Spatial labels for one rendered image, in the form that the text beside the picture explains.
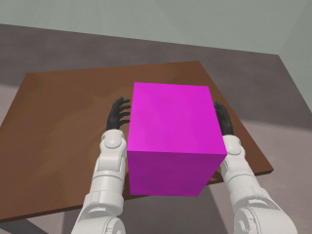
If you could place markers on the robot left hand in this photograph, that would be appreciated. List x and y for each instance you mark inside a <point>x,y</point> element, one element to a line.
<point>113,120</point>

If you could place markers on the robot right hand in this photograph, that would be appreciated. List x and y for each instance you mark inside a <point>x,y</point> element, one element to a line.
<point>223,119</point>

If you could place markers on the carton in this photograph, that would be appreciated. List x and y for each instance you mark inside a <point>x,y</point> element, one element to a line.
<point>175,143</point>

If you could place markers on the robot left forearm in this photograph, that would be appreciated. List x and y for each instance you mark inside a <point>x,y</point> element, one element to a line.
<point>105,197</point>

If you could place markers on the robot right forearm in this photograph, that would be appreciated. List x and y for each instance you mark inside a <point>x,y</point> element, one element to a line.
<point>240,181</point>

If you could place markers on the table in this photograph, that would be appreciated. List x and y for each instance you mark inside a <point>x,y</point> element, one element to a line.
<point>50,137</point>

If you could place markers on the left robot upper arm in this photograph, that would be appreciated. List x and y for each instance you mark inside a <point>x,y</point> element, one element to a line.
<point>100,225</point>

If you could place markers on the right robot upper arm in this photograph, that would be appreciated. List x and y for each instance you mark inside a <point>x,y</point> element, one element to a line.
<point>254,220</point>

